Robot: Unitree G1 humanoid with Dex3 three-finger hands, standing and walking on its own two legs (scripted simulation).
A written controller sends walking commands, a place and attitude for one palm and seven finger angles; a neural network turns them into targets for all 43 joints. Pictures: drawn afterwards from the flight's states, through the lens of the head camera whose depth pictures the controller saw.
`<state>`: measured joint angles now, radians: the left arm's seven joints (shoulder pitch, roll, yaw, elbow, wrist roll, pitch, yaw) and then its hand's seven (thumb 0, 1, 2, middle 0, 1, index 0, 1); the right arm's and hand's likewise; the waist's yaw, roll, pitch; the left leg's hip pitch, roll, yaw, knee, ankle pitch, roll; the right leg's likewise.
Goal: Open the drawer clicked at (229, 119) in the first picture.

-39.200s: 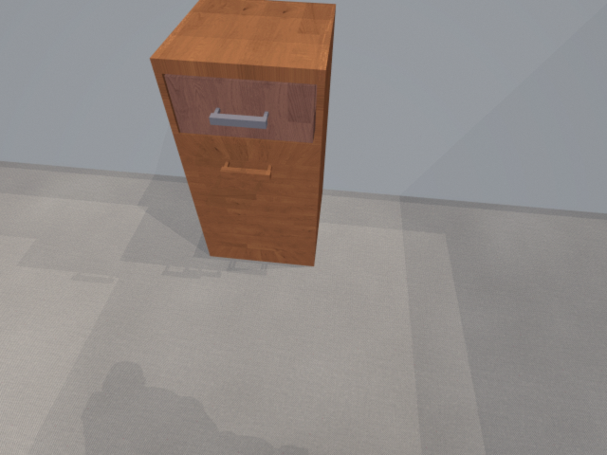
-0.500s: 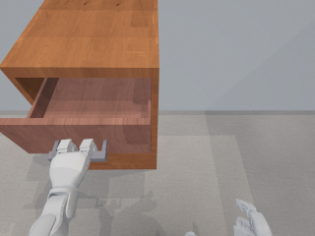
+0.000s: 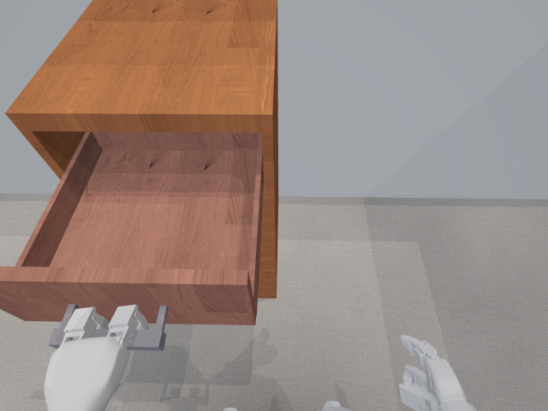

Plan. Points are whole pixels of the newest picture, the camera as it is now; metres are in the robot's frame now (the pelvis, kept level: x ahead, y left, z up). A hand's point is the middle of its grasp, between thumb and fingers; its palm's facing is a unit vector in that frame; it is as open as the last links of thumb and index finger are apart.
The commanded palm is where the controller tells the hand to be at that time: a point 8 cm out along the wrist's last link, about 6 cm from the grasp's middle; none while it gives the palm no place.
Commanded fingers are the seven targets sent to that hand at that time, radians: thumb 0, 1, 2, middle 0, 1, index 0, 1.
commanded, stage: pull the drawer open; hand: left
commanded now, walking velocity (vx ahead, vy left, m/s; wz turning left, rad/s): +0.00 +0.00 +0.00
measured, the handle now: (113, 325) +0.23 +0.25 -0.01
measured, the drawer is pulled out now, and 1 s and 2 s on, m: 0.27 0.30 0.30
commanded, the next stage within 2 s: open the thumb to release the handle in 0.42 s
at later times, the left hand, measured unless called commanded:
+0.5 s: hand (104, 400) +0.14 +0.24 -0.03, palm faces -0.07 -0.09 -0.99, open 6.1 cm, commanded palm +0.13 +0.24 +0.02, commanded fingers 0.00 0.90 0.90 -0.40 -1.35 -0.40 -1.35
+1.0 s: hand (100, 397) +0.15 +0.24 -0.03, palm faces -0.03 -0.09 -1.00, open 11.8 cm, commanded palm +0.13 +0.24 +0.02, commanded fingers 0.00 -0.50 0.30 -0.30 -1.20 -0.30 -1.20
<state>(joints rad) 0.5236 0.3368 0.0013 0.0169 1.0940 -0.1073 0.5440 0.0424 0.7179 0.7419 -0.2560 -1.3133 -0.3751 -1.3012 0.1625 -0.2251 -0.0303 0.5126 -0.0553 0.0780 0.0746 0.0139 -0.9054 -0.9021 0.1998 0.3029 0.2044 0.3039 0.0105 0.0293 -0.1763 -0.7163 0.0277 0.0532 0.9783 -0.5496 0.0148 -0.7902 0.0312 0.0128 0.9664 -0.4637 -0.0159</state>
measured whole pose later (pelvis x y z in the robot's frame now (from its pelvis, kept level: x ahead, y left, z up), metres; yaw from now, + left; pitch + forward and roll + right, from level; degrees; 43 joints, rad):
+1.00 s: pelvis -0.03 -0.01 -0.01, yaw +2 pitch +16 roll +0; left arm 0.51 0.35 0.01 0.02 1.07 -0.11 0.53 0.01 -0.17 0.43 -0.29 -1.20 -0.34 -1.24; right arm 0.17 -0.23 -0.03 0.50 -0.05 0.09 0.03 0.01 -0.90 -0.90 0.20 0.30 0.20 0.30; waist 0.02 0.04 -0.18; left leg -0.78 0.01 0.03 1.04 -0.53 0.01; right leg -0.84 0.02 -0.01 1.03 -0.46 -0.02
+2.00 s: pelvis -0.02 +0.00 +0.01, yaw +2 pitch +12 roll +0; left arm 0.47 0.37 -0.03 -0.04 1.04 -0.06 0.45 0.00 -0.49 0.30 -0.32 -1.20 -0.35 -1.22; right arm 0.18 -0.24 -0.03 0.50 -0.05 0.08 0.02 0.01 -0.91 -0.90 0.20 0.30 0.20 0.30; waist 0.04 0.05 -0.14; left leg -0.65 0.00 0.02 0.93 -0.49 0.02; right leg -0.71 0.01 -0.01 0.92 -0.42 -0.01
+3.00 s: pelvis -0.01 +0.00 +0.03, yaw +2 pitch +6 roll +0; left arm 0.52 0.43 0.01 -0.26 0.95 -0.05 0.29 0.00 -0.49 0.30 -0.32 -1.20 -0.32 -1.20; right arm 0.17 -0.23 -0.02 0.50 -0.02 0.08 0.02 0.02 -0.91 -0.90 0.20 0.30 0.20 0.30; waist 0.08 0.08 -0.09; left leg -0.43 -0.01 0.03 0.74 -0.42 0.02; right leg -0.49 0.00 -0.01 0.74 -0.36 -0.01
